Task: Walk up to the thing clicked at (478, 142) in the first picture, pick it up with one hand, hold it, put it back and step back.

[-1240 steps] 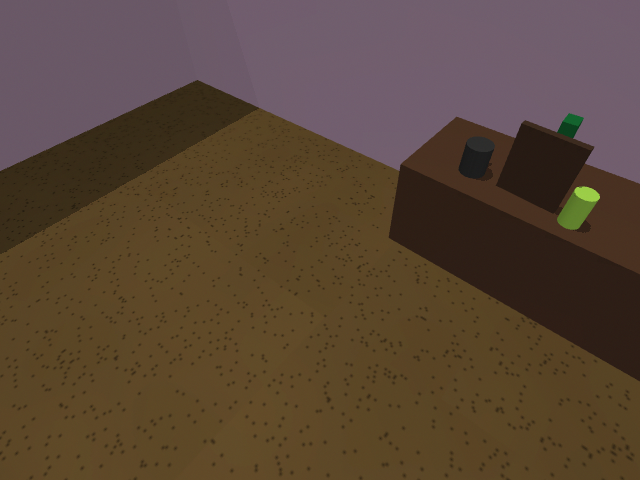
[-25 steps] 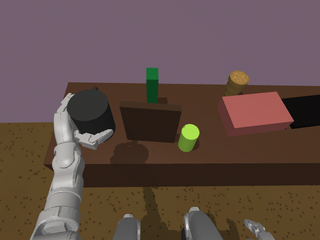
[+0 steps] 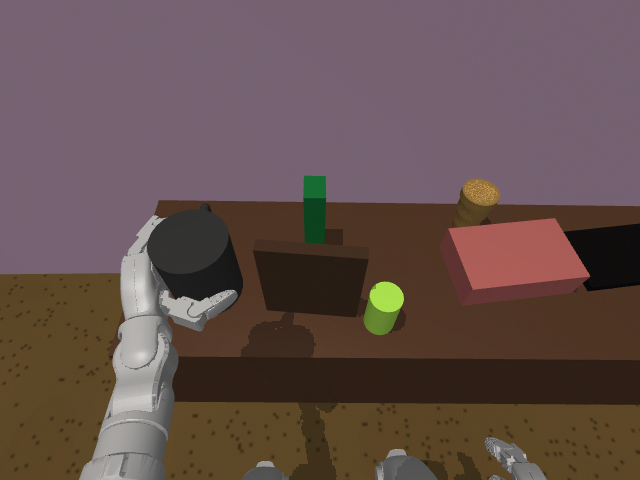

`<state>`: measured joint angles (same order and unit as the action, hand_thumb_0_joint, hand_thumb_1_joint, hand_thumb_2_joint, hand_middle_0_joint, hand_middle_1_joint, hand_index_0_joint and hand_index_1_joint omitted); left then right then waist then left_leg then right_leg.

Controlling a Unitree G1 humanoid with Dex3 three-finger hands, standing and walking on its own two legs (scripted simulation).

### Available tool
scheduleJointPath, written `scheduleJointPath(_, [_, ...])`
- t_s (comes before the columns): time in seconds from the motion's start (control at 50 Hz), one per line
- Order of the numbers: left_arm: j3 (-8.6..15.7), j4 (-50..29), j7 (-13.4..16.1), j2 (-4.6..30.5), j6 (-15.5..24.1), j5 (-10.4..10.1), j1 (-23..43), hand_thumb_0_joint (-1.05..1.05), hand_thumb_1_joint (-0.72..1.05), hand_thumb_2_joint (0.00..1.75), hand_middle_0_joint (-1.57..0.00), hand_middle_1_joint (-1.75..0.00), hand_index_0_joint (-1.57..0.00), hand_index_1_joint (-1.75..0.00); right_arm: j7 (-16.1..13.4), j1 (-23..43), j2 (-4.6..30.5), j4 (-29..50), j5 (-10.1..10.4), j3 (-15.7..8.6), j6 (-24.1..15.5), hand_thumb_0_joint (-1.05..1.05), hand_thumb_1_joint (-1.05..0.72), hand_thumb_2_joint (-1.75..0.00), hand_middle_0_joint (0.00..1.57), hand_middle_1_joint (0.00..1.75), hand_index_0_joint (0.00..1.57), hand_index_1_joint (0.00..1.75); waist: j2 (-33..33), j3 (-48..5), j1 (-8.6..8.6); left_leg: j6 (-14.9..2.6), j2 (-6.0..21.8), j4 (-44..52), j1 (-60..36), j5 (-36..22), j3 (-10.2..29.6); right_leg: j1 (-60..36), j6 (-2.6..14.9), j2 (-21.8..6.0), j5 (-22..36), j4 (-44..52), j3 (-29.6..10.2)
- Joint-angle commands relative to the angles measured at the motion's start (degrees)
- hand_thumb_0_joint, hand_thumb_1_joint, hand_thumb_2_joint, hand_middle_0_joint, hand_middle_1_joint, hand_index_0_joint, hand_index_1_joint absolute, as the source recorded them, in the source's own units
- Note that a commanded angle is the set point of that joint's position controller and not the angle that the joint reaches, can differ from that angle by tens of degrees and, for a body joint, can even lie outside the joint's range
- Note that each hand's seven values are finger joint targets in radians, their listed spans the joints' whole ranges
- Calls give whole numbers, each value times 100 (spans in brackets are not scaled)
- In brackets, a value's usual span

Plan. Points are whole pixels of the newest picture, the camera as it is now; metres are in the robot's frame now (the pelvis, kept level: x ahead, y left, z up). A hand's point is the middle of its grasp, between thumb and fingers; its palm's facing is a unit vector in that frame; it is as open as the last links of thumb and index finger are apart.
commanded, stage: lift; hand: left
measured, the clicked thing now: (202, 254) +0.39 +0.16 +0.05
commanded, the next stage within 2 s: hold in 0.24 s
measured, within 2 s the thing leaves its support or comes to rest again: neither
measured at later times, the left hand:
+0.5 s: hand (188, 276) +0.35 +0.17 +0.06, palm faces +0.19 -0.98 +0.00, open 12.0 cm
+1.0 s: hand (181, 283) +0.34 +0.17 +0.07, palm faces +0.19 -0.98 +0.01, open 12.0 cm
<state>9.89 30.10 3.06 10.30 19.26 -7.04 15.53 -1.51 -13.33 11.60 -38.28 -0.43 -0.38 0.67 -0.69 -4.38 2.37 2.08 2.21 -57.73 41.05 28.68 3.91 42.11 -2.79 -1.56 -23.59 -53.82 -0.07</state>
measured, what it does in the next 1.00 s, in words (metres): stands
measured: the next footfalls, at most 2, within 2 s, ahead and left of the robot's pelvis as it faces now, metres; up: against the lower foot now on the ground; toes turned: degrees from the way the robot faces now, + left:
none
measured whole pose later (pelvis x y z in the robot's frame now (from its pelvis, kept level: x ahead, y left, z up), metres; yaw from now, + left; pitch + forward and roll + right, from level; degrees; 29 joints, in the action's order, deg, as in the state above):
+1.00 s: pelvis +0.00 +0.00 +0.02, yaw +0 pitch +7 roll -1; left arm 9.3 23.0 1.8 8.8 17.9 -8.0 7.8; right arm -0.8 -11.9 11.8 -38.0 -0.1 -0.8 -0.2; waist -0.7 -2.1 1.3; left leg 2.1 2.1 -50.4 31.0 26.2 3.5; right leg 32.3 -2.7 -1.9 -21.6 -47.2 -0.1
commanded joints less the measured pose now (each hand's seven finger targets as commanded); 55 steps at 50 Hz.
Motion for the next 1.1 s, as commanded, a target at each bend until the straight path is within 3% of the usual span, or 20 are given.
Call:
scheduleJointPath(0.0, [126, -1972, 25, 756, 491, -82, 2022, 0, 7, 126, -121, -140, -124, -140, -74, -59, 754, 688, 7, -280, -198, 0, -91, -90, 20, 30, 20, 30, -316, -2155, -15, -110, -153, 942, -1007, -1974, -314, -1526, 315, 203, 1824, 613, 266])
scheduleJointPath(0.04, [135, -1736, 0, 708, 478, -74, 1731, 0, 6, 125, -121, -139, -123, -138, -85, -20, 772, 674, 1, -298, -219, 0, -91, -90, 20, 30, 20, 30, -236, -1970, 4, -105, -137, 994, -1055, -1996, -282, -1466, 314, 219, 1799, 632, 297])
scheduleJointPath(0.06, [349, -1130, 19, 847, 416, -30, 1150, 0, 9, 125, -121, -139, -123, -138, -83, -109, 832, 542, -6, -352, -188, 0, -91, -90, 20, 30, 20, 30, -53, -1629, -41, -116, -139, 1025, -913, -1967, -279, -1410, 295, 227, 1762, 673, 304])
scheduleJointPath(0.1, [51, -1817, -2, 680, 485, -29, 1649, 0, 8, 127, -122, -140, -124, -140, -67, -74, 814, 628, -10, -350, -202, 0, -91, -90, 20, 30, 20, 30, -166, -1926, 30, -121, -141, 1043, -1096, -1972, -302, -1505, 295, 217, 1834, 707, 264])
scheduleJointPath(0.14, [10, -2188, -32, 624, 523, -110, 1892, 0, 7, 127, -122, -140, -124, -140, -73, 34, 746, 722, -9, -290, -212, 0, -91, -90, 20, 30, 20, 30, -239, -2043, 33, -133, -177, 1043, -1154, -1946, -336, -1695, 274, 193, 1868, 789, 236])
scheduleJointPath(0.22, [245, -1422, -55, 736, 376, -54, 964, 0, 8, 128, -122, -142, -125, -142, -72, -88, 836, 539, -4, -370, -207, 0, -91, -90, 20, 30, 20, 30, -8, -1777, -60, -133, -146, 1116, -1118, -2198, -326, -1763, 277, 211, 2082, 794, 254])
scheduleJointPath(0.26, [51, -2087, -63, 623, 449, -97, 1604, 0, 8, 130, -124, -143, -126, -143, -50, 16, 801, 658, -8, -346, -205, 0, -91, -90, 20, 30, 20, 30, -107, -1782, 2, -116, -149, 1156, -1188, -2181, -309, -1741, 280, 205, 2045, 838, 268])
scheduleJointPath(0.34, [226, -1523, -83, 696, 394, -54, 992, 0, 14, 122, -122, -140, -125, -139, -49, 151, 808, 681, 12, -358, -206, 0, -91, -90, 20, 30, 20, 30, 29, -1364, -92, -156, -180, 1307, -1032, -1621, -352, -1715, 252, 197, 1550, 1032, 248])
scheduleJointPath(0.38, [53, -2108, -92, 579, 461, -99, 1457, 0, 17, 121, -121, -138, -124, -137, -11, 201, 777, 758, 7, -332, -245, 0, -91, -90, 20, 30, 20, 30, -93, -1599, -46, -141, -177, 1353, -1200, -1656, -335, -1802, 259, 194, 1598, 1025, 258])
scheduleJointPath(0.46, [192, -1893, -54, 687, 420, -69, 1095, 0, 14, 121, -121, -138, -123, -137, -28, 169, 796, 716, 19, -340, -245, 0, -92, -90, 20, 30, 20, 30, -39, -1583, -100, -133, -175, 1373, -1270, -1817, -324, -1896, 260, 197, 1703, 1019, 271])
scheduleJointPath(0.52, [59, -2232, -52, 559, 450, -109, 1320, 0, 11, 121, -122, -139, -124, -138, -17, 192, 770, 743, 2, -325, -280, 0, -92, -90, 20, 30, 20, 30, -169, -1679, -42, -113, -164, 1367, -1368, -1959, -302, -1884, 271, 202, 1806, 1011, 277])
scheduleJointPath(0.72, [91, -2219, -91, 597, 363, -97, 1043, 0, 14, 124, -124, -142, -126, -141, -23, 322, 763, 756, 28, -318, -308, 0, -92, -90, 20, 30, 20, 30, -74, -1426, -91, -135, -194, 1498, -1348, -1674, -324, -1984, 238, 193, 1587, 1196, 266])
scheduleJointPath(0.78, [128, -2253, -109, 604, 332, -131, 930, 0, 13, 124, -122, -141, -124, -140, -46, 263, 766, 752, 35, -310, -298, 0, -91, -90, 20, 30, 20, 30, 41, -1743, -91, -147, -193, 1432, -1498, -2036, -355, -2257, 219, 184, 1985, 1186, 245])
scheduleJointPath(0.84, [35, -1999, -127, 463, 281, -105, 684, 0, 13, 125, -123, -142, -126, -142, -16, 283, 772, 700, 35, -322, -315, 0, -92, -90, 20, 30, 20, 30, -89, -1285, -81, -91, -155, 1484, -1449, -2178, -308, -1931, 273, 210, 1949, 1094, 305])
scheduleJointPath(0.86, [192, -2027, -100, 625, 289, -95, 755, 0, 13, 124, -122, -141, -125, -140, -16, 236, 804, 668, 31, -355, -294, 0, -91, -90, 20, 30, 20, 30, -125, -1361, -126, -88, -144, 1487, -1449, -2178, -295, -1919, 279, 217, 1920, 1099, 314])
scheduleJointPath(0.9, [85, -2083, -122, 506, 321, -115, 893, 0, 16, 125, -123, -141, -125, -141, 7, 310, 775, 728, 44, -330, -301, 0, -91, -90, 20, 30, 20, 30, -74, -1202, -88, -102, -152, 1540, -1384, -1865, -293, -1854, 274, 204, 1663, 1157, 310])
scheduleJointPath(0.94, [221, -2269, -142, 633, 382, -162, 1020, 0, 14, 125, -123, -142, -126, -141, 16, 332, 767, 741, 36, -321, -326, 0, -91, -90, 20, 30, 20, 30, -241, -1354, -123, -90, -159, 1562, -1431, -1815, -289, -1910, 280, 201, 1605, 1148, 298])
scheduleJointPath(0.96, [46, -2321, -152, 536, 390, -125, 938, 0, 13, 124, -123, -141, -126, -141, 14, 345, 756, 773, 38, -310, -332, 0, -91, -90, 20, 30, 20, 30, -228, -1451, -127, -94, -166, 1568, -1555, -1825, -301, -1968, 277, 202, 1630, 1155, 297])
scheduleJointPath(1.0, [35, -2556, -163, 566, 424, -136, 1031, 0, 15, 124, -121, -140, -124, -139, 17, 359, 793, 813, 39, -330, -349, 0, -91, -90, 20, 30, 20, 30, -251, -1536, -114, -89, -167, 1596, -1614, -1788, -269, -1988, 273, 209, 1581, 1160, 308])
scheduleJointPath(1.08, [75, -2164, -174, 462, 398, -174, 717, 0, 13, 124, -121, -140, -123, -140, 18, 398, 782, 795, 44, -339, -377, 0, -92, -90, 20, 30, 20, 30, 77, -1245, -96, -135, -173, 1573, -1336, -1583, -276, -1922, 251, 206, 1454, 1208, 307])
